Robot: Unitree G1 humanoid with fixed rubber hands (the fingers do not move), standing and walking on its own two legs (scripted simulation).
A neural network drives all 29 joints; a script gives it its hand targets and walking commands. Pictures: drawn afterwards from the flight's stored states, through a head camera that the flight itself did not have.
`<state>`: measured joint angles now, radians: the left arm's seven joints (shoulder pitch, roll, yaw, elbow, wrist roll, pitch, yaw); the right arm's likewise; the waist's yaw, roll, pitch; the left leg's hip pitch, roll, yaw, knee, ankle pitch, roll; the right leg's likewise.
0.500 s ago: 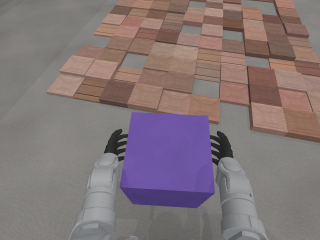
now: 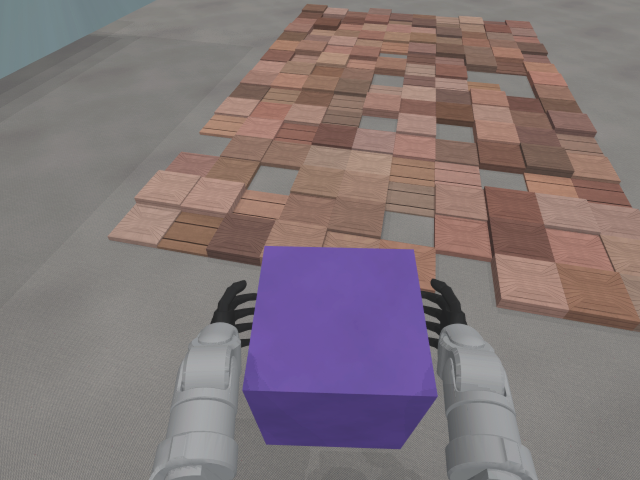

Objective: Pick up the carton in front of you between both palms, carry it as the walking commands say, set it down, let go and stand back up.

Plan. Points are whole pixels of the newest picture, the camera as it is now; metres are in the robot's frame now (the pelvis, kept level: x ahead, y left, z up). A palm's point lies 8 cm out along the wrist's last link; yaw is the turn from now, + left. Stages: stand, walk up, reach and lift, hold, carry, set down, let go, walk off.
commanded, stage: reach and lift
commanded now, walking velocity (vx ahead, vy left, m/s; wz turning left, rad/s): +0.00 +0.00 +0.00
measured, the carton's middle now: (335, 352) +0.32 +0.00 -0.05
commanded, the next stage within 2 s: hold in 0.72 s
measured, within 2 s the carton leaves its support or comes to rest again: neither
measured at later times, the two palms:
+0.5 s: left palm (224, 323) +0.31 +0.15 +0.03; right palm (452, 325) +0.31 -0.15 +0.04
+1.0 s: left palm (222, 325) +0.29 +0.15 +0.05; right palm (461, 326) +0.30 -0.15 +0.06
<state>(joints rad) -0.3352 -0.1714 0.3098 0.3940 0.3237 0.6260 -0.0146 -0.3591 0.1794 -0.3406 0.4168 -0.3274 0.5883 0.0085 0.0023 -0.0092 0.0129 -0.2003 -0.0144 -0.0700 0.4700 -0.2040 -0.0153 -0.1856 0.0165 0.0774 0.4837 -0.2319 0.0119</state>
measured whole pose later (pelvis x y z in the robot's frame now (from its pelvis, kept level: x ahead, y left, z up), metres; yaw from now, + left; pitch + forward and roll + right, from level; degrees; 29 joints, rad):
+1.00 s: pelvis +0.01 +0.00 +0.01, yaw +0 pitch -8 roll +0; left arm -0.25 -0.15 0.19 0.22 0.28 0.79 0.00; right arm -0.26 0.15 -0.22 0.23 -0.28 0.75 0.00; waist 0.00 -0.01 0.02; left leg -0.04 -0.01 -0.07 0.35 -0.17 -0.01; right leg -0.02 0.01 0.08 0.36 -0.20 0.01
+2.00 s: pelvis +0.01 +0.00 +0.01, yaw +0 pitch -8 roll +0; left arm -0.25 -0.15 0.19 0.21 0.28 0.79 0.00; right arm -0.27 0.15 -0.22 0.22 -0.28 0.75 0.01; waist 0.00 -0.01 0.03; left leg -0.04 -0.01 -0.07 0.34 -0.17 -0.01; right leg -0.03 0.01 0.08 0.36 -0.20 0.01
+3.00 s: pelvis +0.40 -0.06 -0.01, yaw +0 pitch +4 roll +0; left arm -0.25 -0.15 0.12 -0.41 0.10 1.27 0.10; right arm -0.26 0.14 -0.17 -0.43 -0.09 1.26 -0.10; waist 0.00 0.03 -0.03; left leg -0.37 0.09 0.06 1.13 -0.42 0.01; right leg -0.41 -0.05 -0.26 0.53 -0.20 -0.09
